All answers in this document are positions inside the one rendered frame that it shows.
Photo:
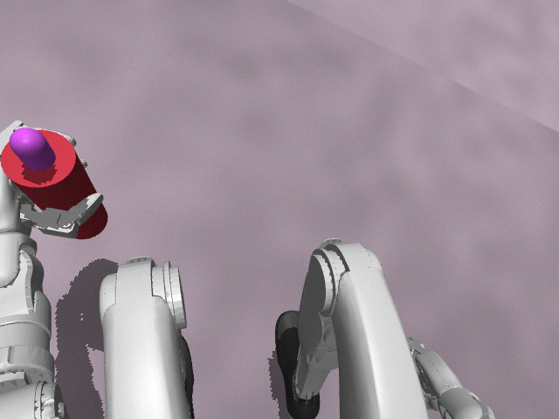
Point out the right robot arm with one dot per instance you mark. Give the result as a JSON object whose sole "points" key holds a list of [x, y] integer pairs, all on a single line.
{"points": [[461, 403]]}

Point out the right robot foot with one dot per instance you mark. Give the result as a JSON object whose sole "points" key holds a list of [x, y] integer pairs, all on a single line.
{"points": [[287, 347]]}

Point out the bottle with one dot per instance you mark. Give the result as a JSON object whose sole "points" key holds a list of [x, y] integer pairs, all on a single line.
{"points": [[46, 167]]}

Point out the left robot arm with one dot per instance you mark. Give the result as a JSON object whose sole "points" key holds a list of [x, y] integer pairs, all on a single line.
{"points": [[27, 387]]}

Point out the left robot hand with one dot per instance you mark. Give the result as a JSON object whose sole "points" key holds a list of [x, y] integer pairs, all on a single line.
{"points": [[16, 208]]}

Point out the right robot hand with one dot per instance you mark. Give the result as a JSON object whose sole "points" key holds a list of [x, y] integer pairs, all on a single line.
{"points": [[434, 374]]}

